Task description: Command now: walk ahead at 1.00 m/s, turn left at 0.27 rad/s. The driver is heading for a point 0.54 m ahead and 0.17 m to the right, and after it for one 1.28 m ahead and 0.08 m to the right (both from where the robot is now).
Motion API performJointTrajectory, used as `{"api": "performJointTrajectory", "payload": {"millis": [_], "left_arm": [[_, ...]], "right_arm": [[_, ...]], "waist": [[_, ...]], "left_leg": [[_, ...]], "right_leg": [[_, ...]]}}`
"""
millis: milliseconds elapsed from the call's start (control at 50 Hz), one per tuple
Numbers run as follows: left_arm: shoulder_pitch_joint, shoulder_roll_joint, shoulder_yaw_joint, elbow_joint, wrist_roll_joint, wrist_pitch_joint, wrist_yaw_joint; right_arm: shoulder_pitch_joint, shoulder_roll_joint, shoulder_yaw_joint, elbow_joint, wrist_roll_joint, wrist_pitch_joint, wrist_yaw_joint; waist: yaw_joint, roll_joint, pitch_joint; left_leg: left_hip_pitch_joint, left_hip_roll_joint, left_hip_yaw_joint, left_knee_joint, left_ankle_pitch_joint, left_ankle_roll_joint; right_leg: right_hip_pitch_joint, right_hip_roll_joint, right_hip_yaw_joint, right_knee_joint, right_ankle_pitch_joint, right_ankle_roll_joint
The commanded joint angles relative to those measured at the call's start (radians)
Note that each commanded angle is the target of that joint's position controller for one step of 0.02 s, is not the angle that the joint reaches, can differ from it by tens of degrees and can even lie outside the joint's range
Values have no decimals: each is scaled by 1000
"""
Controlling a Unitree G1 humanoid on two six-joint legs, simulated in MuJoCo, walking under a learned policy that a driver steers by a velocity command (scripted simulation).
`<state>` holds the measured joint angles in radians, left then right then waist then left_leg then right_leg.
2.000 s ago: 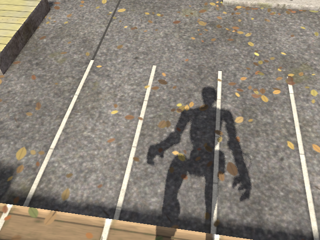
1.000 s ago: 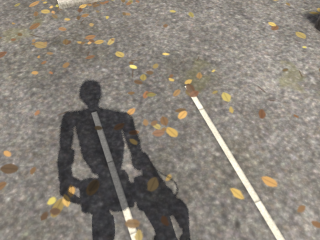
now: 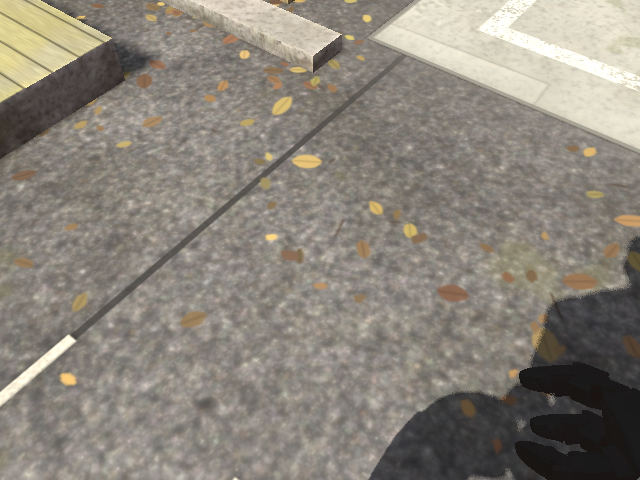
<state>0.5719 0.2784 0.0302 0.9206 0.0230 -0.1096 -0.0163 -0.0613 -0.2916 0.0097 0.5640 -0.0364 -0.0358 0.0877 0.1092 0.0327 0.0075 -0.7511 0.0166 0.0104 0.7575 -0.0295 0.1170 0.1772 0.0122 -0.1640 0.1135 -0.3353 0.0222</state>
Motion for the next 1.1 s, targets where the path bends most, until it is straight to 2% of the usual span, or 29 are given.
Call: {"api": "performJointTrajectory", "payload": {"millis": [20, 60, 80, 100, 120, 140, 180, 240, 320, 440, 500, 520, 540, 560, 580, 600, 620, 640, 700, 780, 860, 920, 960, 980, 1000, 1020, 1040, 1060, 1100], "left_arm": [[-60, 195, 28, -54, -5, -11, 13], [-72, 249, 36, -44, 0, 15, 32], [-111, 251, 37, -57, -5, 27, 36], [-83, 155, 18, -88, 1, 29, 27], [8, 44, -3, -144, -35, 22, 10], [-129, 150, 19, -171, -31, 18, 19], [-195, 92, 5, -169, -29, 20, 11], [-144, 47, 3, -124, -3, 78, -19], [-345, 22, 0, -191, -13, 98, -37], [-505, 33, -18, -245, -13, 79, -68], [-229, 133, 16, -170, -7, 92, -57], [2, 184, 44, -104, -4, 96, -44], [148, 227, 76, -62, -20, 94, -22], [51, 267, 87, -49, -37, 103, -4], [-40, 353, 104, -106, -7, 107, 0], [-97, 273, 96, -151, -3, 109, 10], [-143, 184, 75, -143, 2, 104, 18], [-185, 152, 63, -134, -2, 94, 18], [-202, 127, 41, -127, -13, 31, 18], [-144, 146, 53, -113, -30, -4, 0], [-66, 171, 56, -80, -24, -20, -5], [-76, 207, 57, -65, 3, -8, 24], [-152, 229, 63, -83, 41, 22, 46], [-228, 232, 63, -109, 45, 31, 53], [-232, 116, 33, -157, 33, 18, 40], [-132, 72, 13, -206, -4, -5, 11], [-239, 116, 4, -219, 10, -16, 21], [-324, 131, -1, -240, 15, -27, 19], [-366, 109, -14, -269, 38, -11, 14]], "right_arm": [[-27, -59, -8, -44, -6, -15, -10], [216, -114, -35, 28, -16, -16, -36], [423, -147, -54, 96, -17, -18, -52], [533, -222, -80, 134, -35, -17, -73], [489, -290, -97, 108, -37, -17, -82], [479, -247, -105, 109, -12, -14, -87], [404, -136, -82, 160, -8, -41, -84], [377, -54, -59, 191, 7, -76, -83], [402, -51, -57, 230, 22, -104, -72], [464, -113, -53, 260, 29, -112, -107], [401, -202, -77, 232, 10, -73, -149], [323, -223, -86, 206, -3, -54, -152], [259, -221, -94, 199, 0, -37, -139], [225, -36, -43, 148, -25, -56, -111], [353, -28, -27, 40, 10, -77, -105], [321, -68, -14, 37, -9, -105, -98], [297, -101, -19, 58, -7, -110, -93], [285, -90, -18, 64, -22, -98, -93], [264, -48, 3, 46, -39, -26, -80], [58, -9, 25, -14, 1, -33, -53], [-24, -21, 13, -10, 23, -38, -50], [52, -81, -17, 20, 15, -42, -54], [371, -145, -52, 122, 24, -34, -64], [596, -178, -75, 189, 19, -27, -75], [683, -256, -105, 215, 4, -16, -89], [606, -299, -120, 212, 2, -7, -79], [504, -229, -120, 183, 8, -8, -72], [490, -180, -111, 193, 21, -10, -71], [467, -117, -91, 220, 24, -20, -81]], "waist": [[-110, -120, 78], [-245, -186, -83], [-348, -170, -175], [-331, -48, -286], [-199, 186, -424], [-263, 38, -383], [-171, -53, -58], [-82, -3, 14], [-88, 17, 113], [-95, 17, 89], [69, 90, -70], [182, 88, -148], [261, -21, -166], [117, -280, -52], [-9, -305, -264], [1, -107, -230], [-54, 53, -58], [-110, 105, 21], [-171, 77, 103], [-72, -1, 122], [4, -52, 85], [-63, -138, -10], [-230, -182, -161], [-356, -147, -230], [-325, 60, -275], [-190, 324, -368], [-218, 95, -255], [-203, -36, -146], [-118, -113, 4]], "left_leg": [[267, -82, 121, -108, -34, 39], [527, -135, 104, -131, -166, 77], [770, -115, 62, -216, -141, 101], [1047, 103, -184, -183, -366, 107], [1265, 396, -741, -318, -492, 170], [1193, 366, -757, -423, -464, 159], [832, 287, -447, -482, -234, 123], [604, 204, -220, -587, -144, 45], [582, 119, 51, -662, 201, -46], [731, 109, 246, -601, 869, -134], [807, 173, 233, -216, 1268, -154], [708, 189, 206, 74, 1241, -146], [549, 79, 224, 557, 697, -137], [141, -105, 159, 932, -443, -131], [-134, -102, -65, 1078, -516, -156], [-178, -42, -135, 953, -411, -116], [-138, 15, -122, 821, -318, -106], [-61, 52, -100, 734, -305, -111], [118, 128, -64, 488, -295, -153], [208, 126, 26, 14, 79, -123], [204, 60, 91, -213, 248, -41], [279, -56, 132, -228, 62, 10], [541, -116, 117, -202, -68, 50], [781, -76, 64, -208, -126, 81], [1032, 102, -238, -165, -312, 156], [1227, 287, -880, -414, -427, 325], [1157, 263, -842, -480, -455, 303], [990, 235, -702, -491, -378, 267], [703, 149, -516, -514, -99, 208]], "right_leg": [[-149, -240, 17, 10, 1105, -133], [-107, -269, 6, 372, 1387, -123], [-214, -244, -6, 649, 1285, -114], [-471, -168, 40, 1019, 614, -117], [-826, -5, 159, 1371, -144, -96], [-940, -26, 259, 1413, -48, -121], [-922, -107, 237, 1269, 63, -116], [-790, -156, 250, 1165, 93, -95], [-897, -141, 176, 1018, 266, -89], [-719, -1, -39, 619, 507, -159], [-422, 102, -49, 604, 350, -204], [-204, 96, 20, 597, 277, -250], [-39, 42, 125, 481, 260, -323], [45, -38, 304, 585, 453, -349], [260, -221, 803, 388, 212, -564], [177, -285, 986, 157, -101, -528], [-42, -270, 909, 92, -166, -461], [-224, -224, 802, 85, -99, -408], [-573, -111, 587, 30, 55, -370], [-532, -12, 354, -29, 363, -281], [-196, -83, 271, -60, 677, -195], [9, -139, 181, 119, 1206, -143], [6, -169, 130, 495, 1399, -118], [-167, -140, 94, 817, 1264, -109], [-518, -20, 88, 1232, 541, -86], [-902, 123, 197, 1474, -130, -40], [-1009, 31, 279, 1448, -13, -65], [-983, -21, 283, 1356, 52, -62], [-886, -71, 252, 1208, 37, -40]]}}
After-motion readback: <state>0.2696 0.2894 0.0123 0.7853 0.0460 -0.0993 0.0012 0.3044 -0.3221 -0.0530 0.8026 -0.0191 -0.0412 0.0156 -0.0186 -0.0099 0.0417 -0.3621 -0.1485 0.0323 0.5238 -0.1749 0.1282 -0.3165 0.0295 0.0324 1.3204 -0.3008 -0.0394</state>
